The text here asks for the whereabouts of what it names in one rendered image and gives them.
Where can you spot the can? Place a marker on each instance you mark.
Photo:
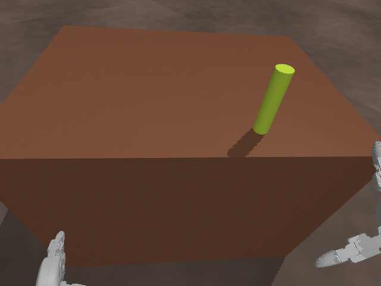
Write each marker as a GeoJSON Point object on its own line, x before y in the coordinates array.
{"type": "Point", "coordinates": [275, 92]}

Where can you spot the right robot hand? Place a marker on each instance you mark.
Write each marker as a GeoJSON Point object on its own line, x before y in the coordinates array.
{"type": "Point", "coordinates": [361, 246]}

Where can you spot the left robot hand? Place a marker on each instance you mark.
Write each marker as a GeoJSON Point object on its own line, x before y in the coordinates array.
{"type": "Point", "coordinates": [52, 268]}

